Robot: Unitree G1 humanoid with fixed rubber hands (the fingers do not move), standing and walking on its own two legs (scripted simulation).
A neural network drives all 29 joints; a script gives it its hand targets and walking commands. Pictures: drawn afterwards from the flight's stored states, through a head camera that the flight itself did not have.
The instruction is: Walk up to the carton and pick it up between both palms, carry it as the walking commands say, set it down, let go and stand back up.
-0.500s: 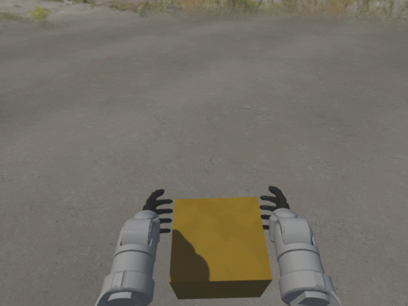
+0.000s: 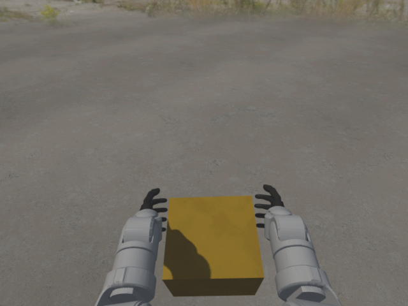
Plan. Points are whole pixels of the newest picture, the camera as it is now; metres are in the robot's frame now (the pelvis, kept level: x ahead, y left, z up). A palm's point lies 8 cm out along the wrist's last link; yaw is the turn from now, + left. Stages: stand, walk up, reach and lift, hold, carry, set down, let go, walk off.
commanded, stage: hold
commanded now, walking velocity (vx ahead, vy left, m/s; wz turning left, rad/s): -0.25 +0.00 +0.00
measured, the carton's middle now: (212, 246) +0.28 +0.01 -0.05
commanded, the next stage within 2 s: carry in 0.02 s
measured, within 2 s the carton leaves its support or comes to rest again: neither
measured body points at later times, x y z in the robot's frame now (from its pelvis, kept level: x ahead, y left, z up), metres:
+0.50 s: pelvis -0.09 +0.00 -0.04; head -0.09 -0.01 +0.41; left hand +0.22 +0.13 +0.05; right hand +0.21 -0.14 +0.05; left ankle +0.03 +0.14 -0.74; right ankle +0.01 -0.12 -0.74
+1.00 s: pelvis -0.24 -0.01 -0.01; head -0.27 +0.00 +0.44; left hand +0.05 +0.12 +0.08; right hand +0.03 -0.16 +0.08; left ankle -0.22 +0.09 -0.74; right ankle -0.21 -0.14 -0.67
